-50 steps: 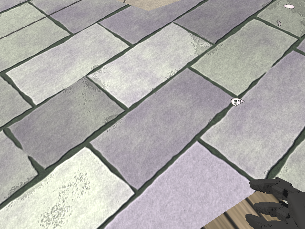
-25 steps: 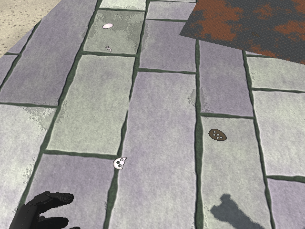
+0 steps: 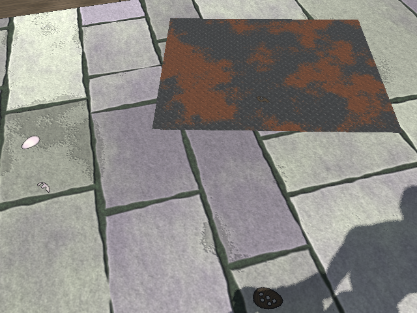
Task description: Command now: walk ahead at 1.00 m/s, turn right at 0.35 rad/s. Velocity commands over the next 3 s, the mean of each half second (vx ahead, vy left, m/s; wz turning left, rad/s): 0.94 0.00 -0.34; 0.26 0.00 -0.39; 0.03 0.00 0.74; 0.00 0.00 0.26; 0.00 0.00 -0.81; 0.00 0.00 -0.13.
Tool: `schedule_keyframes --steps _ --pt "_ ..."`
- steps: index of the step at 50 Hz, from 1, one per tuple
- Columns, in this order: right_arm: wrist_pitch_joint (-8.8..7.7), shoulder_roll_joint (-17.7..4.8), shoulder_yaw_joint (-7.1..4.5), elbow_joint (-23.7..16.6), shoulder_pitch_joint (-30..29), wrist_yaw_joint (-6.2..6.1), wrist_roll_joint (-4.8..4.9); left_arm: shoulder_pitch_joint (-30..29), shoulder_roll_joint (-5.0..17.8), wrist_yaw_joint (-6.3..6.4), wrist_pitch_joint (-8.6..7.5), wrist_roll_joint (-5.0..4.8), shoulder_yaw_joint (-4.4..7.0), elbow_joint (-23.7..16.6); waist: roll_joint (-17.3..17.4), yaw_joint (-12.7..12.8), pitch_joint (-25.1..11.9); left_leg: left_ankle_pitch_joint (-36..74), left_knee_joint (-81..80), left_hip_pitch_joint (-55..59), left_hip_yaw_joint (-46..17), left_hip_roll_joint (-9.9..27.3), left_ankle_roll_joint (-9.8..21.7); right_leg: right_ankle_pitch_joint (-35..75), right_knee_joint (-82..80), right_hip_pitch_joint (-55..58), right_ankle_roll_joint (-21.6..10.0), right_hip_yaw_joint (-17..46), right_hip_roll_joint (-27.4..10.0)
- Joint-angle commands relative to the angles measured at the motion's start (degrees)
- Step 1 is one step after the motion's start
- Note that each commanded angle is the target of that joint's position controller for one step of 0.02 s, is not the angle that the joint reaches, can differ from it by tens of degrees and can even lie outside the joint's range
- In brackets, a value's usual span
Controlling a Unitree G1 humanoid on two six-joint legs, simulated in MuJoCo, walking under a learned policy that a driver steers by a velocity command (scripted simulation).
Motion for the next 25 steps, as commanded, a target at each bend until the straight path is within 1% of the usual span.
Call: schedule_keyframes --steps 1,2,3,4,6,7,8,9,10,11,12,13,14,15,16,17,18,19,20,21,22,23,24,25 --pt "-1.39 -4.25 -1.47 2.61 9.76 0.3 -0.1 -6.07 0.53 -1.61 -0.26 1.12 -1.0 -7.36 3.33 -2.7 -0.47 -11.89 -20.7 17.16 -26.04 15.52 9.67 0.98 1.14 -23.81 0.61 3.17 -6.36" --pt "-1.94 -3.62 -1.22 4.08 10.98 0.53 0.42 -6.45 -0.49 -1.91 0.14 1.07 -1.42 -7.75 4.46 -2.02 0.3 -9.29 -21.88 16.38 -23.64 14.8 9.26 0.31 -0.56 -24.48 0.77 3.59 -6.49" --pt "-2.42 -3.81 -1.16 5.14 11.64 0.71 1.06 -7.76 -0.99 -2.17 0.46 1.11 -1.74 -8.56 4.85 -1.28 1.59 -6.94 -23.44 15.68 -21.06 14.61 9.04 0.34 -2.77 -26.33 1.06 3.73 -6.76" --pt "-2.83 -4.41 -1.2 5.68 11.9 0.81 1.44 -10.09 -0.9 -2.41 0.51 1.23 -2.05 -9.75 5.04 -1.06 2.77 -3.83 -25.35 14.94 -18.33 14.33 9.15 2.36 -5.7 -27.94 1.48 3.14 -6.9" --pt "-3.31 -5.35 -1.21 6.48 12.09 0.9 1.72 -16.53 -0.36 -2.88 0.23 1.22 -2.66 -12.76 5.06 -0.96 5.04 5.01 -28.84 12.83 -11.06 12.75 9.0 8.22 -15.29 -28.31 2.38 0.45 -7.23" --pt "-3.46 -5.53 -1.2 6.74 11.77 1.02 1.95 -19.02 -0.38 -3.34 0.05 1.1 -3.07 -13.75 4.68 -0.79 5.52 8.93 -30.4 11.2 -6.89 11.16 8.23 12.31 -22.18 -25.11 2.58 -2.31 -7.65" --pt "-3.63 -5.47 -1.08 7.2 12.69 1.16 2.36 -21.19 -0.97 -3.89 -0.1 0.9 -3.54 -14.26 4.1 -1.47 5.48 14.07 -32.78 9.37 -3.77 9.71 7.79 16.04 -27.54 -20.36 2.33 -6.65 -7.31" --pt "-3.86 -6.24 -1.12 7.81 13.78 1.27 2.62 -22.78 -1.99 -4.3 -0.28 0.7 -4.09 -14.75 4.4 -1.66 5.95 19.14 -35.28 7.85 -2.52 10.37 7.94 19.03 -31.62 -15.14 1.57 -9.02 -7.43" --pt "-4.0 -7.16 -1.24 8.55 14.71 1.34 2.81 -23.67 -2.19 -4.42 -0.36 0.56 -4.26 -14.74 4.32 -1.71 6.29 23.64 -36.46 8.86 -1.67 11.14 7.83 21.17 -33.98 -12.01 0.8 -10.02 -7.4" --pt "-3.96 -8.12 -1.35 9.26 15.49 1.34 2.83 -23.67 -1.63 -4.19 -0.32 0.64 -4.11 -14.36 4.11 -1.32 5.83 30.74 -35.56 12.64 -0.19 11.35 7.54 21.56 -36.0 -10.79 -0.02 -10.77 -6.77" --pt "-3.83 -9.65 -1.54 9.62 15.89 1.15 2.76 -22.66 -0.65 -3.69 -0.29 0.82 -3.74 -13.83 5.22 -0.41 4.19 43.08 -32.08 16.89 0.94 11.82 7.05 19.62 -37.25 -8.81 -0.68 -11.74 -5.22" --pt "-3.51 -11.08 -1.73 10.13 16.92 0.72 2.68 -20.68 0.61 -3.0 -0.19 1.22 -3.25 -13.04 6.91 0.8 1.3 57.29 -26.5 21.17 1.92 12.39 6.58 15.84 -37.24 -5.97 -1.38 -13.14 -2.93" --pt "-2.79 -12.73 -2.03 10.48 16.84 0.11 2.13 -14.99 2.3 -2.31 -0.08 1.37 -2.5 -11.34 9.03 3.98 -2.92 67.35 -17.14 24.2 3.65 13.26 5.99 10.94 -37.0 -0.84 -2.44 -13.85 -0.67" --pt "-1.7 -13.39 -2.16 10.28 15.48 -0.62 1.62 -4.0 4.1 -1.56 0.02 0.94 -1.46 -7.61 9.97 8.94 -8.59 71.37 -3.19 23.44 5.02 13.41 5.16 7.57 -37.88 9.55 -3.71 -13.63 1.19" --pt "-1.05 -12.74 -1.92 9.3 13.7 -1.04 1.44 6.55 6.7 -0.67 0.2 0.91 -0.02 -4.22 8.57 13.63 -12.98 63.41 14.33 16.03 6.07 11.74 4.13 5.86 -40.24 22.19 -5.3 -10.36 -0.74" --pt "-1.11 -6.32 -0.62 6.9 15.52 -0.39 1.15 10.26 11.15 0.4 0.51 1.46 1.71 -3.08 -1.64 10.14 -17.66 21.95 37.28 -1.08 5.5 6.01 3.08 -9.24 -40.44 36.19 -8.5 8.58 -13.21" --pt "-1.96 -4.24 -0.07 3.51 17.97 0.53 1.84 8.47 13.82 0.49 1.14 0.66 2.62 -3.68 -12.38 4.92 -24.38 -12.9 52.19 -16.94 -0.64 -1.62 1.66 -15.62 -51.61 43.08 -15.11 40.55 -23.93" --pt "-2.48 -7.18 -0.42 1.44 10.07 0.05 1.72 6.59 11.36 0.52 1.06 0.05 2.79 -3.2 -5.6 6.27 -17.35 -7.57 52.51 -25.16 -5.86 1.07 2.45 -8.86 -55.67 41.1 -14.74 39.05 -21.27" --pt "-3.1 -6.37 0.23 0.39 6.72 -0.11 1.78 4.69 8.82 0.78 0.58 -0.67 2.51 -2.06 -1.22 4.36 -8.25 -4.61 47.6 -25.41 -5.84 3.74 2.04 6.55 -55.83 31.95 -13.79 30.15 -20.16" --pt "-3.09 -5.42 0.65 0.41 5.59 -0.24 1.03 3.07 6.83 0.98 0.09 -0.78 2.23 -1.33 2.64 1.46 -3.13 -5.04 42.5 -21.7 -5.3 5.13 1.07 21.59 -55.49 22.59 -12.53 24.03 -17.65" --pt "-2.28 -5.17 0.7 -0.06 5.31 -0.32 0.33 1.19 5.47 1.31 -0.3 -1.04 1.82 -1.33 3.76 -1.32 -0.67 -6.73 39.41 -17.89 -5.27 5.73 -0.36 33.63 -55.37 15.55 -11.84 19.39 -15.35" --pt "-1.13 -5.0 0.7 -0.19 5.99 -0.18 -0.18 0.59 4.37 1.32 -0.6 -1.29 1.36 -1.11 3.35 -3.17 -0.21 -8.16 36.31 -14.81 -5.2 6.0 -1.61 42.59 -55.73 11.25 -11.61 16.58 -14.53" --pt "-0.23 -4.83 0.64 -0.88 4.96 0.02 -0.41 1.04 3.99 1.1 -0.95 -1.81 1.2 -0.79 3.12 -3.76 -0.08 -9.31 32.39 -13.28 -4.93 6.13 -2.54 48.9 -55.92 8.95 -11.21 14.66 -13.51" --pt "0.34 -4.19 0.85 -2.27 3.12 0.26 -0.24 0.89 4.76 0.91 -1.05 -2.02 1.4 -0.71 2.15 -4.31 0.01 -9.44 27.33 -11.3 -4.13 5.53 -3.28 51.6 -56.54 5.61 -11.1 13.18 -12.21"
Next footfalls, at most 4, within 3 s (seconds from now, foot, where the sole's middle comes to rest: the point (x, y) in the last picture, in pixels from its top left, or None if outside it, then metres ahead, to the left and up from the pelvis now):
0.32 right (253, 304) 0.50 -0.09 -0.76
0.70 left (228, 198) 0.90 -0.02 -0.76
1.08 right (284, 225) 0.78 -0.22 -0.76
1.52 left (207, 223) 0.79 0.05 -0.76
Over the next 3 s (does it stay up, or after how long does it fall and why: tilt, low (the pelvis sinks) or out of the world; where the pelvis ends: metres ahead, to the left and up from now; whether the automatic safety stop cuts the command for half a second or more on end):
stays up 0.79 -0.08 0.02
